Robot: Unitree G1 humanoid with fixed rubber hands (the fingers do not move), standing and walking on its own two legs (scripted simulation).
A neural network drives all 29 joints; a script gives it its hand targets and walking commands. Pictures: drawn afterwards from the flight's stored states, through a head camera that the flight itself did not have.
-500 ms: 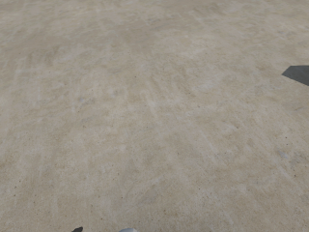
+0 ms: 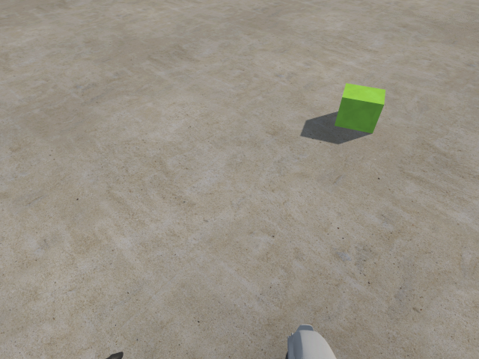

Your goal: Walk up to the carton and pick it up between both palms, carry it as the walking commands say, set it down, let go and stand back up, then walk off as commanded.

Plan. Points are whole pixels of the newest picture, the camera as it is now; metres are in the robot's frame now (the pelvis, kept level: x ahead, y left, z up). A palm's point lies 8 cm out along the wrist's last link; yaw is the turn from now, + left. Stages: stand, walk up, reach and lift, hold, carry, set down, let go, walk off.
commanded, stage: walk up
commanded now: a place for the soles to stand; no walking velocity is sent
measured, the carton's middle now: (359, 108) +1.73 -0.80 -0.66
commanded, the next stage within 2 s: none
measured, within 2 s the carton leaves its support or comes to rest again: neither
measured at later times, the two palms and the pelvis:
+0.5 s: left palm (179, 256) +0.38 +0.15 -0.13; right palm (396, 263) +0.34 -0.32 -0.11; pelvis +0.30 -0.07 +0.00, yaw -14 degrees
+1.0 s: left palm (236, 139) +0.77 +0.02 -0.12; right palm (386, 249) +0.38 -0.31 -0.12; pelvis +0.57 -0.14 +0.00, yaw -21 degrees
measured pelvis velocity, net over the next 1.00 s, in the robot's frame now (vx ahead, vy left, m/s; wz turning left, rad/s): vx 0.57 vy -0.14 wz -0.36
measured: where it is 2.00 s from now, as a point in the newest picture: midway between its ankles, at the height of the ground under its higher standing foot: (318, 207)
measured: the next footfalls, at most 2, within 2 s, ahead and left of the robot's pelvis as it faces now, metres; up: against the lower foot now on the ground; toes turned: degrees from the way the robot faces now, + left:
right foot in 0.14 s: +0.30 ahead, -0.17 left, +0.00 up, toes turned -8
left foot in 0.58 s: +0.55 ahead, +0.02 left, +0.00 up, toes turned -9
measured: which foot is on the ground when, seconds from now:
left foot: down 0.00-0.14, up 0.16-0.56, down 0.58-1.00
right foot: up 0.00-0.12, down 0.14-0.58, up 0.60-1.00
